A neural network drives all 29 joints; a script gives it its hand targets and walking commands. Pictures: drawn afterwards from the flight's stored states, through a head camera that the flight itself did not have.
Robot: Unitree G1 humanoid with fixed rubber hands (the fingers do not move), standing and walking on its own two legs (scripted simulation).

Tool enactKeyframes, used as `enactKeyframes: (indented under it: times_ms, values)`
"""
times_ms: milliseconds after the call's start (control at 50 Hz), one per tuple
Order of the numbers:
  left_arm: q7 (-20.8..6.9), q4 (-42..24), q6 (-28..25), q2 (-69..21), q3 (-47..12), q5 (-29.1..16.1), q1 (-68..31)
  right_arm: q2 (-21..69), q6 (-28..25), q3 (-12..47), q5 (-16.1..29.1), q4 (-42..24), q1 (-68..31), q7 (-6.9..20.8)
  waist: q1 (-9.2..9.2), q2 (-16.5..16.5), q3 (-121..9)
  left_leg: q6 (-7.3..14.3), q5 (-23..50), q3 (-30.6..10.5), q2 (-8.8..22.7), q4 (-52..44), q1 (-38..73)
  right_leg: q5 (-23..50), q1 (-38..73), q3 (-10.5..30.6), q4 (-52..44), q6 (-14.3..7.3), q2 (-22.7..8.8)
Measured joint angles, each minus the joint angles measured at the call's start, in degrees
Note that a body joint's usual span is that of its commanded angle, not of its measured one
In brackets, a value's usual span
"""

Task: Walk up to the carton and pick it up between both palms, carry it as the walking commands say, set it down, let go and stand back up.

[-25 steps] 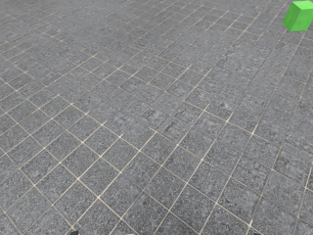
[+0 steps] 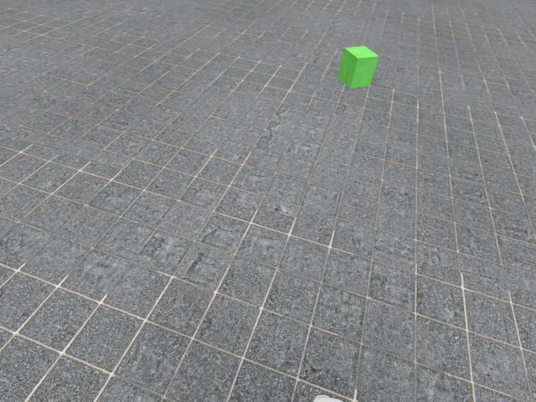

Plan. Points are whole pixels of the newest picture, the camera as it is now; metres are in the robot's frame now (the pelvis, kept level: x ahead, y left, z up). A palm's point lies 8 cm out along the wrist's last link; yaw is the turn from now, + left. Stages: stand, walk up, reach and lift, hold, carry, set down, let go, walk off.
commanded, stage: walk up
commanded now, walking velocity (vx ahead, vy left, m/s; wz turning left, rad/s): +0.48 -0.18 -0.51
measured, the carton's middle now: (357, 67) +2.66 -0.98 -0.64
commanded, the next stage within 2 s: none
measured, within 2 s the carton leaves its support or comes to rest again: neither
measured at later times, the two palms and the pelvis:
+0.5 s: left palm (161, 392) +0.20 +0.16 -0.14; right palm (400, 271) +0.39 -0.30 -0.10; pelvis +0.24 -0.07 +0.00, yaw -9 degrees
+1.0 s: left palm (239, 189) +0.67 +0.03 -0.14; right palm (435, 316) +0.31 -0.36 -0.14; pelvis +0.48 -0.16 -0.01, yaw -16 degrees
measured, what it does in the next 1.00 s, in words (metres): walks ahead, turning right: right foot, then left foot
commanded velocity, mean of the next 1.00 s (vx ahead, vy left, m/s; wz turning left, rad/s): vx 0.49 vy -0.09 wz -0.30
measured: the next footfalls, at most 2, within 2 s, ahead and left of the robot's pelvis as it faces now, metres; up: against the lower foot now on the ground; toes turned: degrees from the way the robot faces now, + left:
right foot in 0.08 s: +0.15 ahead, -0.18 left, +0.00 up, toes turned -9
left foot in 0.54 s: +0.44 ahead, +0.04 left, +0.00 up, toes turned -2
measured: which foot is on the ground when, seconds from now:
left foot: down 0.00-0.10, up 0.12-0.52, down 0.54-1.00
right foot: up 0.00-0.06, down 0.08-0.56, up 0.58-0.98, down 1.00-1.00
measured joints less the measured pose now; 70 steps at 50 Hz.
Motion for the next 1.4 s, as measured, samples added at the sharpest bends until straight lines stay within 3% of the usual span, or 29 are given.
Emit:
enactKeyframes:
  times_ms: [60,80,120,180,240,360,480,540,580,640,720,800,880,960,1000,1040,1100,1160,1240,1400]
  values:
    - [0.4,-0.2,-1.3,-0.5,-0.6,0.0,-0.8,0.3,0.2,0.2,0.0,1.0,1.0,0.6,-1.14,1.1,-0.7,-2.2,-2.6,1.3,1.5,1.3,1.2,-3.8,3.2,-3.0,-8.1,-0.6,-0.4]
    - [0.7,-0.2,-1.9,-0.9,-0.7,0.1,-1.1,0.2,0.3,0.3,0.1,1.4,1.1,0.9,-1.26,2.0,-0.7,-2.7,-4.3,1.5,2.7,3.3,1.1,-1.7,3.9,-3.8,-9.5,-0.9,0.4]
    - [1.8,-0.2,-3.6,-2.6,-1.1,0.8,-2.5,0.0,0.9,0.2,0.3,1.8,0.5,1.4,-1.13,5.7,0.6,-0.1,-9.1,-2.1,6.1,15.2,-3.2,-0.8,3.4,-5.6,-5.8,-1.9,2.8]
    - [3.9,-0.4,-6.1,-4.9,-2.3,0.9,-2.0,0.4,1.4,0.6,-0.4,0.0,-2.8,2.4,0.88,7.3,2.2,3.2,-8.4,-9.9,1.3,41.2,-15.0,-5.6,3.8,-5.2,-3.0,-3.0,3.6]
    - [5.2,1.8,-6.9,-7.1,-3.3,0.5,1.3,0.5,0.6,0.8,-0.3,-2.9,-8.7,3.1,2.51,10.0,3.1,4.3,-3.0,-11.2,-0.9,48.1,-23.7,-5.0,7.8,-4.8,-7.7,-3.5,6.3]
    - [6.2,5.9,-6.7,-8.3,-3.0,0.0,9.1,2.1,0.3,1.9,0.3,-7.7,-19.0,3.3,5.67,10.9,2.4,3.3,1.3,-10.0,-1.6,35.4,-32.6,-4.3,16.9,-2.5,-18.0,-4.1,9.5]
    - [6.5,7.9,-6.9,-7.2,-2.1,-0.4,14.3,3.5,0.2,2.5,0.7,-8.8,-23.9,3.5,9.18,7.5,1.2,3.3,7.0,-8.7,-2.5,17.2,-31.9,-6.9,25.1,-0.2,-24.0,-3.0,9.3]
    - [6.3,8.6,-6.7,-7.0,-1.9,-0.8,16.8,3.7,-0.9,2.8,0.9,-8.9,-24.6,3.2,9.91,5.6,0.1,4.4,10.9,-7.9,-3.7,8.3,-27.2,-11.2,26.8,1.6,-21.4,-2.0,8.4]
    - [6.2,8.9,-6.2,-6.6,-1.4,-0.7,16.4,4.2,-2.4,2.8,0.5,-8.4,-24.9,2.4,9.46,3.4,0.6,6.9,10.4,-6.1,-4.3,12.0,-27.0,-14.2,21.3,3.3,-6.5,-2.5,7.4]
    - [6.2,7.8,-5.8,-5.1,-0.7,-0.2,14.0,4.5,-3.1,3.2,0.0,-7.1,-21.9,1.5,8.14,0.6,1.9,7.7,5.4,-3.9,-4.7,14.1,-23.4,-11.2,11.3,3.7,16.4,-2.8,6.7]
    - [5.0,6.1,-4.7,-2.0,0.0,0.6,9.5,4.6,-2.0,2.6,0.0,-2.7,-15.1,0.4,5.23,-2.2,2.2,6.9,2.8,-2.5,-5.6,11.7,-16.6,-3.7,1.3,1.8,25.0,-2.0,4.0]
    - [3.5,3.6,-2.8,-0.4,0.5,0.6,4.1,3.5,-0.9,1.5,0.3,1.5,-8.2,0.3,3.29,-2.5,2.9,5.6,1.1,-2.3,-5.4,8.5,-10.8,1.6,-4.8,0.7,19.5,-0.9,1.2]
    - [2.5,2.4,-2.4,-0.9,-0.1,0.1,0.0,2.8,-0.5,1.2,0.6,4.1,-3.7,0.4,1.33,-1.0,3.4,3.8,0.2,-1.6,-4.7,3.9,-5.1,5.0,-4.8,-0.4,2.4,-0.5,-0.9]
    - [1.9,2.5,-3.0,-2.1,-0.8,-0.2,-2.7,2.7,-0.3,1.1,0.9,5.3,-1.2,1.0,-0.96,1.3,3.0,1.1,-2.3,-1.1,-2.9,2.2,-1.3,4.0,-0.8,-2.8,-11.1,-1.1,-0.7]
    - [2.1,2.6,-3.9,-2.8,-1.0,0.0,-3.7,2.7,-0.2,1.1,1.2,5.5,-0.1,1.3,-1.61,3.0,2.8,-0.2,-5.5,-1.5,-0.9,5.1,-1.1,7.0,2.0,-4.7,-15.2,-1.8,0.6]
    - [3.0,2.7,-5.6,-4.5,-1.2,0.8,-5.4,2.7,0.1,1.1,1.5,5.4,-0.7,1.6,-1.93,6.1,4.0,2.5,-9.2,-5.9,1.7,18.4,-6.5,6.2,1.4,-7.0,-10.9,-2.7,2.0]
    - [4.7,2.6,-7.9,-7.1,-2.2,1.1,-5.2,2.9,0.2,1.7,1.2,3.9,-3.4,2.0,-0.63,7.9,5.6,5.9,-6.7,-11.7,-0.9,41.3,-17.2,0.8,3.8,-8.6,-8.9,-3.2,1.9]
    - [5.7,4.4,-8.7,-9.1,-2.7,0.7,-1.6,2.4,0.0,1.6,1.1,2.2,-8.0,2.5,1.64,9.8,5.3,6.4,-1.3,-11.8,-1.2,46.8,-24.3,-0.1,8.2,-9.4,-12.0,-3.2,3.4]
    - [6.6,7.2,-8.5,-8.4,-1.8,0.1,4.4,2.2,0.6,1.4,1.0,-1.2,-14.7,2.7,4.39,10.4,3.8,5.6,1.1,-10.6,-0.8,40.5,-29.7,-1.0,13.3,-8.9,-16.1,-3.2,5.2]
    - [6.2,10.7,-6.6,-5.5,-1.1,-0.4,13.1,2.7,-0.1,2.2,1.7,-4.9,-22.5,3.3,7.62,7.6,0.8,4.6,4.6,-7.4,-1.6,13.2,-26.0,-6.7,20.8,-8.1,-17.7,-0.9,5.7]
